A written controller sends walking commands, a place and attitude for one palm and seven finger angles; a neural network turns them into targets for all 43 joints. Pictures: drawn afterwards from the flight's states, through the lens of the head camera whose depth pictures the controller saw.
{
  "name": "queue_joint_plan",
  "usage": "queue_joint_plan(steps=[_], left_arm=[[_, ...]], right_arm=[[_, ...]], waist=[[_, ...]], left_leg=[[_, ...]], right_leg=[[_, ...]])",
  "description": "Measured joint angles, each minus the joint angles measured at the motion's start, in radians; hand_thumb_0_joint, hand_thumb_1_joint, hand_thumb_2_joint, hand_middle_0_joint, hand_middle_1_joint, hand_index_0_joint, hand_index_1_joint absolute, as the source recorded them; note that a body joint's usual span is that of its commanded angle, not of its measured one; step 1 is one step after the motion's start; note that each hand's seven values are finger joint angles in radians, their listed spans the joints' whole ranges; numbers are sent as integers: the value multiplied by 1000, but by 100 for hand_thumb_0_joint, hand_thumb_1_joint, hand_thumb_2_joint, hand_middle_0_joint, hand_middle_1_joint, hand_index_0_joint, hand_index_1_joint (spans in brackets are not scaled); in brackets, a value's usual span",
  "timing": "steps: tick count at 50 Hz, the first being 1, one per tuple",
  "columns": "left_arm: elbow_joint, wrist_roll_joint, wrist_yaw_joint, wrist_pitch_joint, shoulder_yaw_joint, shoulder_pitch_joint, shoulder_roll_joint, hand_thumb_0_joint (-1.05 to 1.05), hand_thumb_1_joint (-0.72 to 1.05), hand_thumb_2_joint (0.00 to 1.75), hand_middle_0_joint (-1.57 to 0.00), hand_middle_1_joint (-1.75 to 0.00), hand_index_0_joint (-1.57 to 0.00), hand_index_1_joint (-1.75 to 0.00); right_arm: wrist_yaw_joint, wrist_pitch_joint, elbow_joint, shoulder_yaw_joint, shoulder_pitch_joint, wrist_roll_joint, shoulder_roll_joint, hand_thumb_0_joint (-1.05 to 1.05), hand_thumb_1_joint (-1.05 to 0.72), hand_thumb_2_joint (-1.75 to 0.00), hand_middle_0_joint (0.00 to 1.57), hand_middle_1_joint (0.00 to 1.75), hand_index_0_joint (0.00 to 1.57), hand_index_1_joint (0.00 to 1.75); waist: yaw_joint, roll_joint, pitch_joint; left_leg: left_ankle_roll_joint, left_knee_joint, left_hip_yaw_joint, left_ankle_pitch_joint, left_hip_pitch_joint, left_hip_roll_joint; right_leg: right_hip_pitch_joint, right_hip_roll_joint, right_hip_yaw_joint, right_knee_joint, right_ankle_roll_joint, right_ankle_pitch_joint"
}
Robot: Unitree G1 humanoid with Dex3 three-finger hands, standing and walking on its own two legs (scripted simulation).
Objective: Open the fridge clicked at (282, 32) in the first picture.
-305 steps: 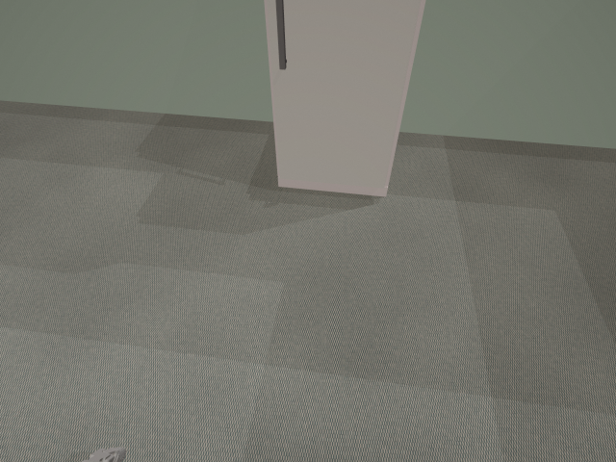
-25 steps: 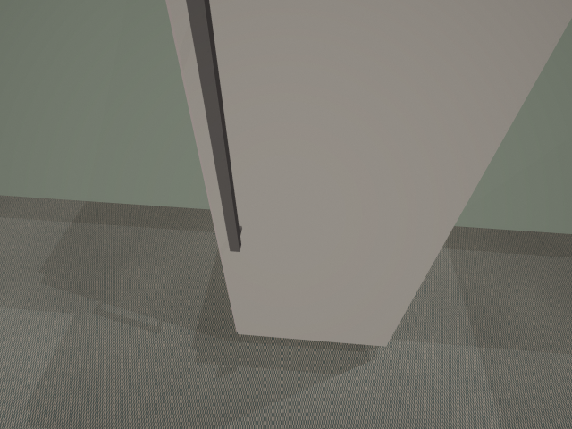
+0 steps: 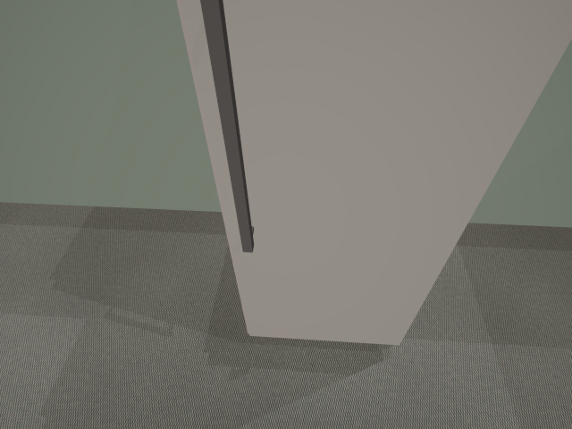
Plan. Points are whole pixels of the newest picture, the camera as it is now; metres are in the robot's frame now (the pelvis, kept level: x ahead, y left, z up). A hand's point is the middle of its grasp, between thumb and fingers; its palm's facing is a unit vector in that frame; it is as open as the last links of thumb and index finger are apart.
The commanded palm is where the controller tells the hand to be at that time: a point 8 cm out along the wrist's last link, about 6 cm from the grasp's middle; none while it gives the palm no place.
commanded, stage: come to a stop and stand still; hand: left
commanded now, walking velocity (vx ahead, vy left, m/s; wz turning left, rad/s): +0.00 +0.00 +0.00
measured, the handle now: (237, 151) +0.51 +0.11 +0.13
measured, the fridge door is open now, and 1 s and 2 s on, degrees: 0 0 0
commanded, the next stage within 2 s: look again from close up in 0.14 s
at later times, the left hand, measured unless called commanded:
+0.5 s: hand out of the picture +0.00 +0.16 -0.17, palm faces +0.02 -0.99 -0.17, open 7.4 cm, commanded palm none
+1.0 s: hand out of the picture +0.02 +0.17 -0.17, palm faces +0.01 -0.98 -0.20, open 7.4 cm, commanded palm none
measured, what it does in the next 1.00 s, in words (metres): stands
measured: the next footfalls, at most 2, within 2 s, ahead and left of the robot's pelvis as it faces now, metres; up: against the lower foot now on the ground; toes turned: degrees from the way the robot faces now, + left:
none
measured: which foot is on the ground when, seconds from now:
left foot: down 0.00-1.00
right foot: down 0.00-1.00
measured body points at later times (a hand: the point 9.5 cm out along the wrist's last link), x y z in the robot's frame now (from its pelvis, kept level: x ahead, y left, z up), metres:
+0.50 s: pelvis +0.01 +0.00 +0.00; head +0.01 +0.00 +0.45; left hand +0.00 +0.22 -0.16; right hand +0.03 -0.23 -0.15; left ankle +0.04 +0.09 -0.74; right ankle -0.01 -0.13 -0.74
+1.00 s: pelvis +0.01 -0.01 +0.01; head +0.02 +0.00 +0.46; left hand +0.02 +0.22 -0.15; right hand +0.03 -0.24 -0.15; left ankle +0.04 +0.09 -0.74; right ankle -0.01 -0.13 -0.74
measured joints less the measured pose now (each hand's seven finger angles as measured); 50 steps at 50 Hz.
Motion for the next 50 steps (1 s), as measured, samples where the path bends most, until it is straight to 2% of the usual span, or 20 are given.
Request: queue_joint_plan(steps=[19,50], left_arm=[[46,3,-7,1,-7,10,-9,0,90,90,-20,-30,-20,-30],[46,2,-11,-1,0,-25,26,0,90,90,-20,-30,-20,-30]], right_arm=[[-10,-13,18,-8,-78,8,-28,0,-92,-90,20,30,20,30],[-5,-12,44,-4,-87,7,-29,0,-91,-90,20,30,20,30]], waist=[[18,-40,21],[16,-37,28]], left_leg=[[-4,-33,2,3,35,7],[-14,-69,-4,17,54,9]], right_leg=[[42,10,2,-54,1,17],[59,15,-3,-83,-7,24]])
